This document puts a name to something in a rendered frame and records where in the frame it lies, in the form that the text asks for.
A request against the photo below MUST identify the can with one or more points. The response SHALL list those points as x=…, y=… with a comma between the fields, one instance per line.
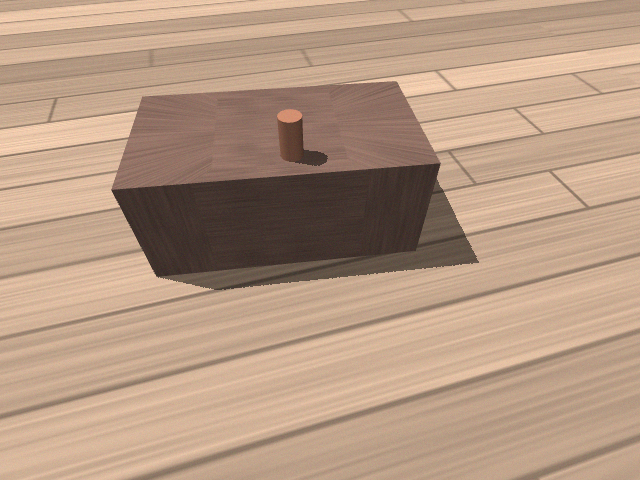
x=290, y=129

